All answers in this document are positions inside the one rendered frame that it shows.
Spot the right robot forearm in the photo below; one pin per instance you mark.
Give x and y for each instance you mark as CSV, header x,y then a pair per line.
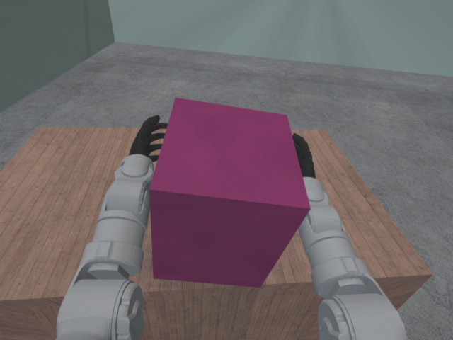
x,y
336,269

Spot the robot left hand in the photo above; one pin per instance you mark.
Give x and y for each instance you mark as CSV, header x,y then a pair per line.
x,y
142,143

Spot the left robot forearm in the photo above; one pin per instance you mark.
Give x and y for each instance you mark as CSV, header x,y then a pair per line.
x,y
115,252

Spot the robot right hand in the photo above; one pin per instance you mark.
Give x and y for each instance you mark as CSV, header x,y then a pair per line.
x,y
304,156

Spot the pedestal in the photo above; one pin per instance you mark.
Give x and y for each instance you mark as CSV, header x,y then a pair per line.
x,y
51,194

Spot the carton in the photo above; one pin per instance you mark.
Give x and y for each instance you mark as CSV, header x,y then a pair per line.
x,y
227,195

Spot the robot right upper arm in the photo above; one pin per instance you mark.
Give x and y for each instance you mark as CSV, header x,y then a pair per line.
x,y
368,316

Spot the robot left upper arm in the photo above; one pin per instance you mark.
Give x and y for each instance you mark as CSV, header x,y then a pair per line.
x,y
102,310

